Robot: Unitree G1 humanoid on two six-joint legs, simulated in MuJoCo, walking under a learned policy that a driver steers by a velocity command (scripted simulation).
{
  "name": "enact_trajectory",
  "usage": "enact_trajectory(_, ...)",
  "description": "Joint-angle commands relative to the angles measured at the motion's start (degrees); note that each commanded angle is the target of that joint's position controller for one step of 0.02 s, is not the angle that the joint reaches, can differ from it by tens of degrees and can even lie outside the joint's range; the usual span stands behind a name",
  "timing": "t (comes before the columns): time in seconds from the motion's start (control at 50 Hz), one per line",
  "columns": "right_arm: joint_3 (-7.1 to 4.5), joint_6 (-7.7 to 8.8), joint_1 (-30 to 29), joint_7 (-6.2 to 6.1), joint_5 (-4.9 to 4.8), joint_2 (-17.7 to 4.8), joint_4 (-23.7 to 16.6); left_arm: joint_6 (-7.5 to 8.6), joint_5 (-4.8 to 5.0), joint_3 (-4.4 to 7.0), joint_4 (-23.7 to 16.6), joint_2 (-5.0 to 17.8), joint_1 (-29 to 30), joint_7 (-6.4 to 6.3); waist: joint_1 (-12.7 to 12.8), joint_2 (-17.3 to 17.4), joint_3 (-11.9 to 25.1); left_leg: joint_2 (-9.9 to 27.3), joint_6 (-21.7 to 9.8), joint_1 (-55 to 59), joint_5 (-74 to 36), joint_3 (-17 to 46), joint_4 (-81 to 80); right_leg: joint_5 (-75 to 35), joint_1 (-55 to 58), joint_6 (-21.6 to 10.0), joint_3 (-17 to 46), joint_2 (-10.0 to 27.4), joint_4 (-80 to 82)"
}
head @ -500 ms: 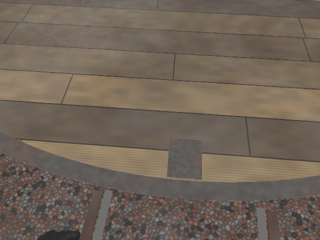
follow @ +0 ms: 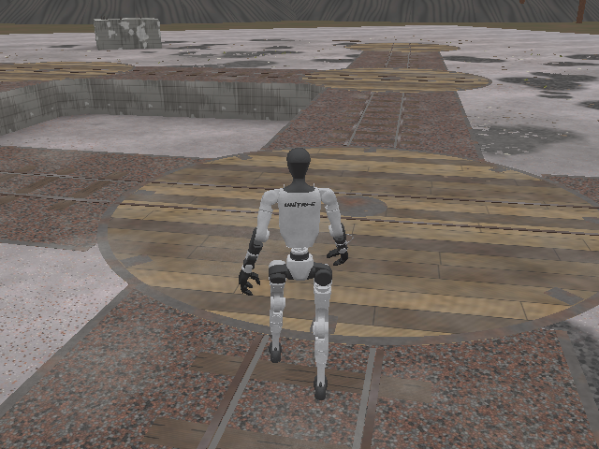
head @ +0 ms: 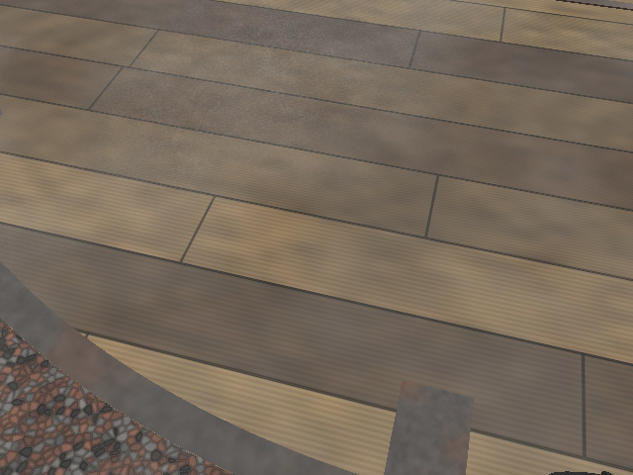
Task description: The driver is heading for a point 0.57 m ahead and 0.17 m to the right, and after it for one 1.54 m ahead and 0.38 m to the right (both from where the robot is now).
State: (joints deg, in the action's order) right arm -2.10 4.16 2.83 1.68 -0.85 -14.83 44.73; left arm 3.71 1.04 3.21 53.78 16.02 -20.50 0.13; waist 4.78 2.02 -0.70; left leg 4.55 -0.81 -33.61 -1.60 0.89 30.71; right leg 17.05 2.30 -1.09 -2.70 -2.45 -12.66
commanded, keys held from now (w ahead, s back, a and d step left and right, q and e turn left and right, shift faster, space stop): w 0.18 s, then w+e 0.48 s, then e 0.20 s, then no key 0.14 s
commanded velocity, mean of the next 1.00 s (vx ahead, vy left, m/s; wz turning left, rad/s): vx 0.42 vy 0.00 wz -0.33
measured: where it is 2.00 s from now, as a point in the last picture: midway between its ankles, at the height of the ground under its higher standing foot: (394, 412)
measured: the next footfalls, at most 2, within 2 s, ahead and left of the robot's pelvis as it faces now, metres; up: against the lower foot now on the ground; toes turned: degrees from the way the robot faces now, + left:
left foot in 0.06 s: +0.22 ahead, +0.13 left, +0.00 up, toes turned +2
right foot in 0.62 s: +0.50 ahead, -0.12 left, +0.00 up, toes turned -14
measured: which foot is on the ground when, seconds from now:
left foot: up 0.00-0.04, down 0.06-0.62, up 0.64-1.00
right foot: down 0.00-0.06, up 0.08-0.60, down 0.62-1.00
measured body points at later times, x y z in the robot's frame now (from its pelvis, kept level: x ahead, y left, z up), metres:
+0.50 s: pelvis +0.28 +0.03 +0.00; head +0.30 +0.03 +0.45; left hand +0.47 +0.26 -0.11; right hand +0.27 -0.25 -0.13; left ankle +0.18 +0.13 -0.74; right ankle +0.45 -0.14 -0.69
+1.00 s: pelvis +0.53 -0.04 +0.00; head +0.56 -0.07 +0.45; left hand +0.73 +0.19 -0.10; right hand +0.61 -0.36 -0.10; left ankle +0.72 +0.03 -0.71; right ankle +0.46 -0.11 -0.74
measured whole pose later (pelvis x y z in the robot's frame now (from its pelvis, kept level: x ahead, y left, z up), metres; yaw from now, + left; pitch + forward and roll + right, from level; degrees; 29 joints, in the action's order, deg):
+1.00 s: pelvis +0.53 -0.04 +0.00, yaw -24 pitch +3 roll +0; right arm -2.8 4.0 3.2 0.0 0.5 -16.3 44.3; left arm 0.0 0.5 4.5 43.2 16.6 -13.8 -1.6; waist 2.8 2.2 -2.4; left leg 1.3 3.6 -33.3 1.5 4.6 34.4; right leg 15.2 -11.6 -4.1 7.4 -7.2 -25.2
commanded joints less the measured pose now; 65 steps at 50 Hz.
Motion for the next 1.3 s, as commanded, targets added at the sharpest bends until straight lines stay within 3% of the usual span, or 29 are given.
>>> enact_trajectory(0.02,-1.68,1.25,-2.1,0.58,-0.09,-6.5,-4.1,-0.46,0.3,2.58,-1.5,10.7,0.1,-0.59,-3.3,-6.6,-1.6,-1.3,-2.2,3.2,5.0,-0.8,-2.2,-27.8,1.1,-8.1,7.4,17.7,-2.3)
enact_trajectory(0.06,-4.04,1.26,12.6,-0.06,0.32,-10.8,0.5,-1.01,-0.1,1.84,-2.0,8.9,1.0,-0.8,-10.3,-5.1,7.9,-2.8,-5.3,24.8,4.5,-2.4,-2.9,-38.1,-4.0,-5.3,3.3,12.8,-20.1)
enact_trajectory(0.08,-5.3,1.06,20.6,-0.5,1.34,-16.0,1.8,-0.47,-1.21,0.3,-3.5,4.5,-2.8,-0.64,-10.7,4.0,17.0,10.2,-11.5,46.1,6.0,15.2,-1.4,-21.6,-21.6,-2.1,0.1,7.0,-40.8)
enact_trajectory(0.1,-5.29,0.72,23.2,-0.17,0.5,-16.4,2.9,0.79,-1.16,-1.01,-3.0,0.5,-6.4,-0.28,-9.8,15.3,22.2,17.7,-17.2,56.5,17.8,37.4,-10.2,15.7,-37.7,-0.1,4.3,-1.2,-54.7)
enact_trajectory(0.12,-3.83,0.81,21.6,-0.18,0.02,-11.6,2.6,1.83,0.43,0.55,-3.5,6.8,-1.3,0.16,-11.2,9.5,17.2,16.1,-14.9,53.2,25.0,36.2,-13.0,16.1,-44.1,-1.1,9.5,2.2,-60.6)
enact_trajectory(0.14,-3.27,0.91,16.8,-0.34,0.11,-10.2,1.7,2.48,1.47,0.99,-5.2,8.5,3.5,0.33,-10.2,6.8,9.7,14.6,-13.0,45.4,22.6,28.8,-14.3,10.6,-46.6,-2.0,7.7,5.1,-60.2)
enact_trajectory(0.18,-2.47,1.17,10.4,-0.27,1.21,-7.4,0.7,2.32,0.3,1.3,-5.4,7.6,6.1,-0.15,-7.0,2.5,3.3,10.8,-11.8,31.9,12.4,19.2,-17.7,1.9,-42.0,-1.6,6.6,9.4,-54.4)
enact_trajectory(0.28,-2.68,2.52,10.0,-0.82,1.78,-7.4,2.8,-0.68,0.45,1.14,-5.0,3.9,5.8,-0.4,-4.5,2.1,0.1,9.2,-11.8,24.7,3.3,6.9,-24.0,-6.7,-40.0,0.3,8.4,10.9,-47.2)
enact_trajectory(0.4,-2.73,2.32,11.5,-2.19,1.57,-8.6,4.6,-0.15,-0.07,0.76,-8.0,2.4,14.3,0.84,-7.0,0.9,-2.5,7.1,-8.7,26.4,-0.8,-4.8,-25.9,-23.8,-39.4,0.6,5.5,8.4,-29.1)
enact_trajectory(0.5,-3.24,0.51,16.0,-2.59,0.69,-9.6,7.3,-0.2,-0.02,0.11,-12.3,1.6,21.3,2.49,-9.4,-0.2,-4.8,10.7,-8.0,38.1,-7.4,-8.0,-22.1,-19.6,-43.4,-1.4,2.6,7.3,-22.2)
enact_trajectory(0.56,-3.94,-1.03,14.4,-3.25,0.23,-11.6,6.7,-0.38,0.03,1.0,-14.0,3.5,19.7,3.56,-6.8,2.1,-2.2,11.8,-6.2,42.2,-29.9,-10.3,-13.3,-10.7,-38.2,-4.0,-1.6,4.0,-21.7)
enact_trajectory(0.6,-4.16,-2.13,12.7,-3.94,0.2,-12.5,5.9,-0.69,0.17,3.23,-11.9,7.2,8.2,3.44,-0.1,2.9,4.6,9.9,-4.1,39.5,-42.5,-12.4,3.4,-9.0,-22.5,-7.0,-4.1,-0.6,-20.0)
enact_trajectory(0.62,-3.78,-2.02,12.7,-4.23,0.48,-11.9,5.0,-0.99,0.25,5.25,-9.7,11.3,-1.5,2.49,4.4,-0.6,9.9,7.6,-1.9,28.3,-31.8,-12.7,18.5,-10.7,-5.5,-9.8,2.4,1.5,-17.5)
enact_trajectory(0.64,-1.16,-0.39,18.1,-2.99,2.47,-3.8,2.3,-1.16,0.71,6.64,-9.2,17.7,-4.3,1.58,-0.2,-15.2,15.7,-2.8,2.0,1.5,15.0,-10.9,40.4,-5.0,17.1,-20.2,31.6,16.6,-15.5)
enact_trajectory(0.66,-0.97,2.33,15.2,-1.91,1.09,-5.4,1.8,-0.67,0.42,5.39,-10.5,14.7,-5.2,1.58,1.3,-11.9,22.8,-7.8,1.6,-8.3,35.6,2.1,49.1,1.0,23.4,-24.3,50.9,22.1,-5.9)
enact_trajectory(0.68,-2.05,3.94,8.5,-1.19,-1.24,-8.9,0.0,-0.27,-0.42,4.35,-10.9,11.6,-2.4,1.5,2.6,-9.0,15.3,-4.4,0.3,-13.2,31.8,4.8,50.1,-6.8,18.3,-20.8,42.0,20.5,-4.9)
enact_trajectory(0.7,-1.92,4.61,6.7,-1.31,-1.26,-8.8,-0.6,0.05,-0.51,3.85,-11.9,9.9,1.9,1.38,0.3,-4.9,9.6,-1.9,-0.2,-11.7,27.1,4.1,45.9,-17.8,9.2,-18.5,33.0,18.1,-5.6)
enact_trajectory(0.72,-2.37,4.4,6.7,-1.87,0.14,-8.9,0.1,-0.01,-0.41,3.34,-12.9,8.2,6.2,1.33,-2.3,-1.5,5.5,0.0,0.6,-8.0,25.0,3.4,41.2,-29.0,-0.1,-16.6,25.9,15.7,-5.9)
enact_trajectory(0.78,-2.95,1.64,9.6,-2.61,1.51,-8.0,-0.1,-0.45,-1.09,3.03,-14.8,7.6,9.8,0.63,-6.6,-2.8,4.0,0.8,3.2,1.5,22.5,2.3,33.8,-44.0,-14.0,-15.6,17.9,12.0,-4.7)
enact_trajectory(0.84,-2.34,0.33,7.3,-3.26,1.81,-5.8,-1.6,-1.09,-0.66,3.93,-14.7,10.3,8.6,-0.53,-6.5,-4.9,4.8,-2.1,5.2,3.2,15.1,0.9,21.9,-48.4,-17.5,-14.0,13.9,8.9,-5.7)
enact_trajectory(0.96,-1.81,0.27,0.2,-1.68,1.15,-5.9,-3.6,-3.38,-0.42,3.09,-13.6,8.2,5.8,-2.07,-2.5,-8.1,7.1,-4.5,4.9,8.3,-0.2,1.8,4.3,-34.6,-14.1,-9.6,15.5,8.5,-9.4)
enact_trajectory(1.04,-2.68,1.53,3.4,-1.27,2.22,-8.0,-3.0,-3.27,-0.76,2.11,-13.2,6.5,7.7,-2.21,-5.3,-8.2,5.8,-3.9,0.7,13.3,-1.8,2.1,-5.6,-30.2,-10.6,-7.6,20.0,9.2,-17.4)
enact_trajectory(1.06,-2.92,2.07,4.4,-1.57,3.17,-9.8,-3.1,-2.9,-1.37,1.57,-13.4,4.9,6.3,-2.13,-5.2,-5.0,7.6,0.3,-1.6,20.3,-18.3,5.6,-7.1,-25.6,-12.5,-5.2,18.7,5.6,-22.1)
enact_trajectory(1.08,-3.06,1.94,4.8,-1.95,4.4,-12.4,-3.8,-2.28,-2.06,1.12,-13.1,3.4,0.7,-1.98,-2.1,3.4,11.7,9.1,-7.9,31.7,-39.7,14.0,-3.5,-8.1,-19.8,-2.4,15.2,0.2,-30.3)
enact_trajectory(1.1,-2.5,1.03,7.7,-1.99,4.2,-8.9,-2.5,-2.43,-1.41,0.83,-12.2,3.9,-2.5,-2.0,-3.3,12.1,16.2,17.0,-16.5,37.1,-42.7,23.8,-4.3,17.8,-25.4,1.1,12.5,-2.7,-39.6)
enact_trajectory(1.12,-1.36,0.46,8.6,-1.6,2.33,-5.5,-2.0,-3.29,-1.19,1.54,-12.1,7.6,-0.8,-1.96,-4.4,8.8,15.6,17.8,-17.6,35.7,-31.8,27.4,-6.1,24.3,-27.8,3.0,12.8,-0.8,-44.5)
enact_trajectory(1.14,-1.27,-0.13,7.5,-1.39,1.66,-5.8,-1.9,-4.47,-0.68,2.03,-12.3,8.5,2.4,-2.19,-4.9,5.9,13.2,15.8,-15.8,33.6,-19.3,26.4,-7.5,22.4,-29.8,4.1,12.5,0.3,-48.1)
enact_trajectory(1.22,-1.3,-2.18,-0.8,-1.31,2.09,-6.8,-2.5,-7.2,-0.65,1.51,-10.8,4.7,4.1,-2.57,-2.6,6.3,4.8,7.1,-9.5,17.9,5.8,14.9,-13.8,13.4,-23.1,5.7,7.9,3.2,-37.2)
enact_trajectory(1.3,-1.36,-3.02,0.7,-1.93,1.39,-6.7,-0.7,-6.16,-0.95,1.22,-8.0,3.1,3.3,-2.24,-3.1,6.9,6.8,4.8,-8.8,17.9,11.5,10.8,-12.7,-1.1,-13.2,4.1,4.2,2.3,-19.0)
